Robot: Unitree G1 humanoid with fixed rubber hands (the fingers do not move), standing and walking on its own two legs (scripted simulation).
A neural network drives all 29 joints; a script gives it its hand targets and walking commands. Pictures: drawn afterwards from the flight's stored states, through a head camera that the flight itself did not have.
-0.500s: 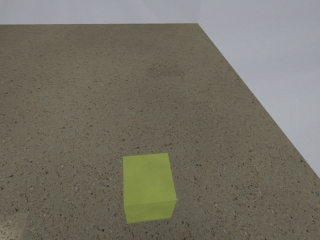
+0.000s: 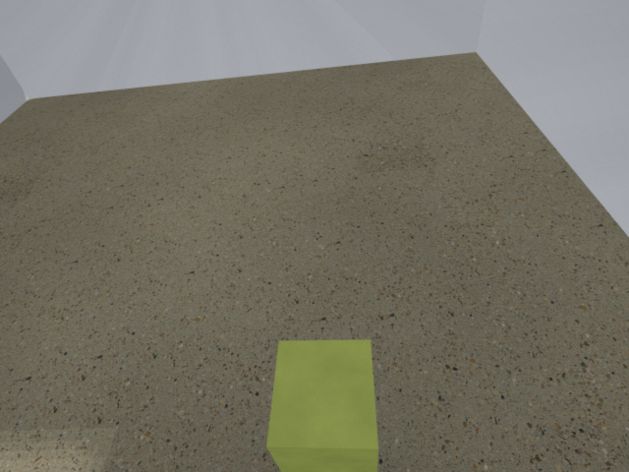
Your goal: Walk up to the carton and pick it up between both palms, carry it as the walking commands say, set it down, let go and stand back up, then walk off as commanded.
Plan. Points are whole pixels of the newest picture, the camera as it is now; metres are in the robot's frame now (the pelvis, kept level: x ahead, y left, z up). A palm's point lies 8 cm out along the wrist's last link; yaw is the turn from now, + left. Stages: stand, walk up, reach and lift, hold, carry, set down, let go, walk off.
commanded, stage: walk up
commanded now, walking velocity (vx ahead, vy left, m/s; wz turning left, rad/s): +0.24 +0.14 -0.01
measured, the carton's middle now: (327, 410) +0.45 +0.06 -0.64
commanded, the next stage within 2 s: none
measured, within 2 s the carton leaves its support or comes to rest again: neither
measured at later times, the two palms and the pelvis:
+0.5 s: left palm out of the picture +0.09 +0.27 -0.17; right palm out of the picture +0.13 -0.16 -0.16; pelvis +0.08 +0.05 -0.02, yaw -2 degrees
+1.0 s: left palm out of the picture +0.08 +0.28 -0.16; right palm out of the picture +0.06 -0.19 -0.17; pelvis +0.04 +0.05 -0.02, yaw -2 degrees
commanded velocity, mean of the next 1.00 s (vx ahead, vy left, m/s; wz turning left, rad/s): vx -0.05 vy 0.04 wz -0.02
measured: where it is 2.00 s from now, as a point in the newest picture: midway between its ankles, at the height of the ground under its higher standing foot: outside the picture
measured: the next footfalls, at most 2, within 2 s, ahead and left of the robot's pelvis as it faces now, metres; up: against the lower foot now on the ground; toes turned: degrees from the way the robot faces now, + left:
left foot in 0.22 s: +0.16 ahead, +0.16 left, +0.00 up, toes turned +6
right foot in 0.46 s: +0.09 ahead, -0.06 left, +0.00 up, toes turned +1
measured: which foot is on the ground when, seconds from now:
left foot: up 0.00-0.20, down 0.22-0.96, up 0.98-1.00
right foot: down 0.00-0.24, up 0.26-0.44, down 0.46-1.00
